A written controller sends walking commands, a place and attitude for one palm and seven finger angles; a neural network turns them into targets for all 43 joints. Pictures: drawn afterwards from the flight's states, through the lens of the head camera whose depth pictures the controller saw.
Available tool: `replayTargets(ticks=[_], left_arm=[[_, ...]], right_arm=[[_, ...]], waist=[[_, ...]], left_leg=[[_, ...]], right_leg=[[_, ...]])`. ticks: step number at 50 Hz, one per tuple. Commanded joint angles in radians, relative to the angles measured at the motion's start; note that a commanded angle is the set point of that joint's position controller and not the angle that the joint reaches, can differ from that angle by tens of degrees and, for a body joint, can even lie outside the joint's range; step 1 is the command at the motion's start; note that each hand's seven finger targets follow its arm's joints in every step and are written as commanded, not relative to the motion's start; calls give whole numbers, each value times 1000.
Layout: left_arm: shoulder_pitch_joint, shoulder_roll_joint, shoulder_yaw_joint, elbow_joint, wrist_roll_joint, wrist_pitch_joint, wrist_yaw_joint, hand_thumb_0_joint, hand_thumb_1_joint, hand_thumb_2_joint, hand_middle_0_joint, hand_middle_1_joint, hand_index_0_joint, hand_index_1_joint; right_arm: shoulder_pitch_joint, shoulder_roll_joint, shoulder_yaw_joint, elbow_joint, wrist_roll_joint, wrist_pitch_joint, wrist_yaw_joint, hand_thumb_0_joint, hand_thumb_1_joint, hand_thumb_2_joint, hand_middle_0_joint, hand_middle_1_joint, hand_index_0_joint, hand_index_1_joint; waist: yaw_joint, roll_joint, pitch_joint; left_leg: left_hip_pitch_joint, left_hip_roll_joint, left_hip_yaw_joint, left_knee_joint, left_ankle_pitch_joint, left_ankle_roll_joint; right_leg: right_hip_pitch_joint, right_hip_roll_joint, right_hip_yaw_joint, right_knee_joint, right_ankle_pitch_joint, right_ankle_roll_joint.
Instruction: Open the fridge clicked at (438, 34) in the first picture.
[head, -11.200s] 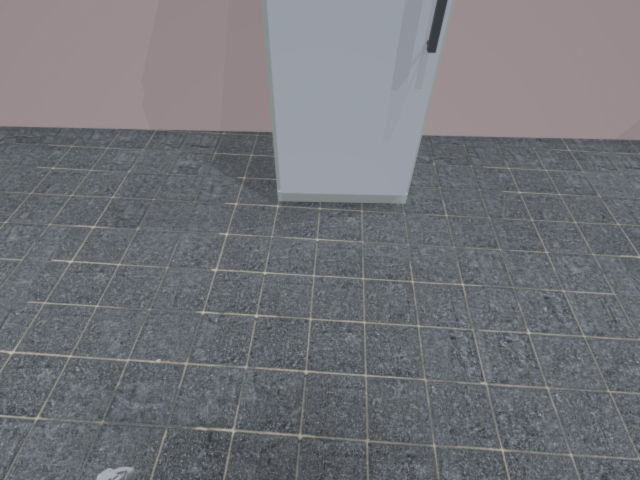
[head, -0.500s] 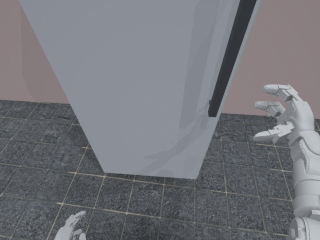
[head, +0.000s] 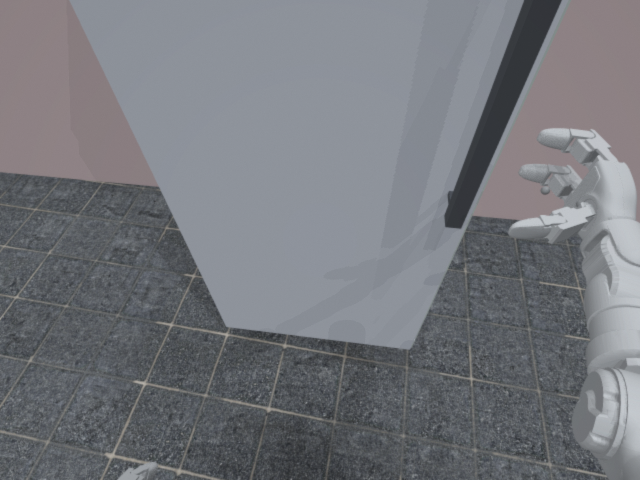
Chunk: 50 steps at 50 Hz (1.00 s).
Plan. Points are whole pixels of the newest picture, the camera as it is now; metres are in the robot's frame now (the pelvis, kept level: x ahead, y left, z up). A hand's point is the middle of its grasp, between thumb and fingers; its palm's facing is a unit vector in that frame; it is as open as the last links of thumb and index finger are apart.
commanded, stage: move the hooked fingers beside the handle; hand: right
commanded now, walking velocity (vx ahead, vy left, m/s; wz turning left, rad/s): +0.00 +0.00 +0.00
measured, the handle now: (504, 76) +0.54 -0.13 +0.23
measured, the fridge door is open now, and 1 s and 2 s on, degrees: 0 0 0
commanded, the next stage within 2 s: feel for the door with the fingertips in 0.96 s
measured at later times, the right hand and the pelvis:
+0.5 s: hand (534, 182) +0.48 -0.20 +0.13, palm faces +0.01 +1.00 +0.02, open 13.9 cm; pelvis +0.01 +0.00 +0.00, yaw +2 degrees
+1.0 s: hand (525, 183) +0.47 -0.19 +0.13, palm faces +0.02 +1.00 +0.00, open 13.9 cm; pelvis +0.00 +0.00 -0.01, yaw +0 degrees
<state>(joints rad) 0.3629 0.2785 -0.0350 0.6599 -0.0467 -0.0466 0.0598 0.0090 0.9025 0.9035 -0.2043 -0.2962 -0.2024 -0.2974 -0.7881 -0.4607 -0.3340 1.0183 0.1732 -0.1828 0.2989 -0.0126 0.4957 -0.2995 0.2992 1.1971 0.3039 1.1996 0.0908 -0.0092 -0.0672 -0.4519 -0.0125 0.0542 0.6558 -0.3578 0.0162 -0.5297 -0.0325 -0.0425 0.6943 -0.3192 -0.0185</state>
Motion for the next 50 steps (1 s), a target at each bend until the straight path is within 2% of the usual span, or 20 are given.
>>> replayTargets(ticks=[1, 4, 6, 8, 11, 13, 16, 17, 18, 21, 23, 27, 29, 31, 36, 41, 43, 47, 49, 50], left_arm=[[83, 165, 61, -81, -1, -17, 15, 0, 900, 900, -200, -300, -200, -300], [101, 161, 65, -78, 5, -11, 9, 0, 900, 900, -200, -300, -200, -300], [117, 167, 67, -75, 7, -5, 6, 0, 900, 900, -200, -300, -200, -300], [121, 165, 64, -70, 5, 3, 8, 0, 900, 900, -200, -300, -200, -300], [141, 173, 66, -79, 10, 13, 5, 0, 900, 900, -200, -300, -200, -300], [142, 164, 70, -87, 14, 15, -1, 0, 900, 900, -200, -300, -200, -300], [146, 167, 76, -99, 14, 24, -5, 0, 900, 900, -200, -300, -200, -300], [137, 161, 73, -105, 11, 28, -7, 0, 900, 900, -200, -300, -200, -300], [138, 161, 75, -101, 10, 30, -8, 0, 900, 900, -200, -300, -200, -300], [133, 166, 76, -112, 8, 39, -6, 0, 900, 900, -200, -300, -200, -300], [125, 159, 73, -113, 5, 40, -4, 0, 900, 900, -200, -300, -200, -300], [116, 154, 77, -104, 4, 33, -2, 0, 900, 900, -200, -300, -200, -300], [111, 154, 75, -91, 2, 32, -1, 0, 900, 900, -200, -300, -200, -300], [107, 156, 72, -87, 2, 28, 0, 0, 900, 900, -200, -300, -200, -300], [106, 152, 73, -91, 10, 18, -9, 0, 900, 900, -200, -300, -200, -300], [93, 155, 68, -102, 9, 25, -14, 0, 900, 900, -200, -300, -200, -300], [88, 153, 64, -106, 8, 30, -13, 0, 900, 900, -200, -300, -200, -300], [93, 153, 67, -109, 11, 26, -10, 0, 900, 900, -200, -300, -200, -300], [90, 151, 67, -104, 9, 23, -9, 0, 900, 900, -200, -300, -200, -300], [99, 152, 68, -103, 11, 24, -8, 0, 900, 900, -200, -300, -200, -300]], right_arm=[[-547, -315, -67, -145, -6, -82, -7, 0, 500, -300, 300, 1200, 300, 1200], [-572, -280, -44, -151, -11, -106, -9, 0, 500, -300, 300, 1200, 300, 1200], [-561, -329, -92, -112, -6, -114, -10, 0, 500, -300, 300, 1200, 300, 1200], [-594, -296, -50, -69, -16, -103, -7, 0, 500, -300, 300, 1200, 300, 1200], [-553, -365, -105, -59, -27, -108, -13, 0, 500, -300, 300, 1200, 300, 1200], [-553, -312, -76, -97, -24, -119, -12, 0, 500, -300, 300, 1200, 300, 1200], [-496, -353, -125, -148, -12, -135, -12, 0, 500, -300, 300, 1200, 300, 1200], [-472, -310, -91, -141, -11, -126, -7, 0, 500, -300, 300, 1200, 300, 1200], [-488, -311, -92, -151, -11, -122, -7, 0, 500, -300, 300, 1200, 300, 1200], [-459, -361, -131, -182, -9, -114, -9, 0, 500, -300, 300, 1200, 300, 1200], [-456, -316, -96, -179, -6, -106, -5, 0, 500, -300, 300, 1200, 300, 1200], [-509, -265, -57, -266, 3, -124, -10, 0, 500, -300, 300, 1200, 300, 1200], [-502, -226, -27, -202, 8, -110, -9, 0, 500, -300, 300, 1200, 300, 1200], [-526, -208, -10, -178, 7, -103, -12, 0, 500, -300, 300, 1200, 300, 1200], [-546, -181, -2, -204, -2, -115, -44, 0, 500, -300, 300, 1200, 300, 1200], [-486, -224, -41, -158, -13, -114, -61, 0, 500, -300, 300, 1200, 300, 1200], [-523, -213, -19, -141, -25, -108, -68, 0, 500, -300, 300, 1200, 300, 1200], [-564, -247, -44, -192, -28, -134, -79, 0, 500, -300, 300, 1200, 300, 1200], [-562, -237, -38, -196, -22, -140, -70, 0, 500, -300, 300, 1200, 300, 1200], [-549, -245, -48, -193, -15, -145, -68, 0, 500, -300, 300, 1200, 300, 1200]], waist=[[20, -37, -316], [29, -80, -374], [24, -37, -390], [47, -48, -328], [21, -52, -373], [22, -76, -404], [-2, -58, -450], [-1, -82, -422], [10, -72, -401], [-4, -51, -402], [7, -54, -357], [20, -131, -409], [38, -74, -335], [40, -75, -314], [28, -93, -397], [6, -42, -363], [19, -36, -313], [17, -62, -396], [20, -72, -389], [19, -39, -398]], left_leg=[[27, -14, -45, -64, 345, -4], [4, -20, -40, -52, 363, -2], [30, -23, -46, -49, 384, -6], [-4, -22, -46, -55, 359, -9], [21, -22, -48, -44, 363, -6], [13, -27, -40, -37, 381, -5], [55, -32, -44, -28, 437, -5], [47, -31, -41, -31, 429, -4], [33, -32, -38, -36, 421, -6], [69, -30, -45, -37, 443, -7], [46, -31, -40, -43, 425, -7], [1, -35, -35, -40, 409, 0], [-30, -36, -27, -53, 368, -2], [-49, -32, -26, -51, 343, -1], [-57, -32, -21, -29, 355, 3], [-18, -29, -25, -20, 376, 2], [-38, -27, -24, -29, 331, 0], [-11, -28, -33, -20, 353, 1], [-12, -29, -34, -26, 350, 1], [8, -30, -32, -26, 362, 1]], right_leg=[[197, 24, 54, -37, 251, -27], [251, 20, 60, -20, 297, -23], [222, 19, 55, -13, 298, -26], [184, 20, 50, -16, 259, -28], [172, 20, 52, -14, 272, -27], [212, 18, 51, -8, 304, -25], [224, 16, 46, -2, 356, -27], [215, 19, 40, -7, 343, -25], [215, 16, 38, -7, 333, -27], [192, 18, 34, -11, 334, -31], [188, 18, 32, -15, 313, -31], [290, 13, 50, -4, 358, -24], [260, 9, 54, -11, 313, -24], [249, 12, 59, -14, 288, -24], [307, 11, 76, 1, 351, -16], [239, 15, 65, 1, 335, -17], [203, 17, 66, -11, 272, -18], [243, 17, 68, -1, 298, -18], [245, 18, 63, -1, 290, -17], [239, 17, 64, 2, 302, -21]])
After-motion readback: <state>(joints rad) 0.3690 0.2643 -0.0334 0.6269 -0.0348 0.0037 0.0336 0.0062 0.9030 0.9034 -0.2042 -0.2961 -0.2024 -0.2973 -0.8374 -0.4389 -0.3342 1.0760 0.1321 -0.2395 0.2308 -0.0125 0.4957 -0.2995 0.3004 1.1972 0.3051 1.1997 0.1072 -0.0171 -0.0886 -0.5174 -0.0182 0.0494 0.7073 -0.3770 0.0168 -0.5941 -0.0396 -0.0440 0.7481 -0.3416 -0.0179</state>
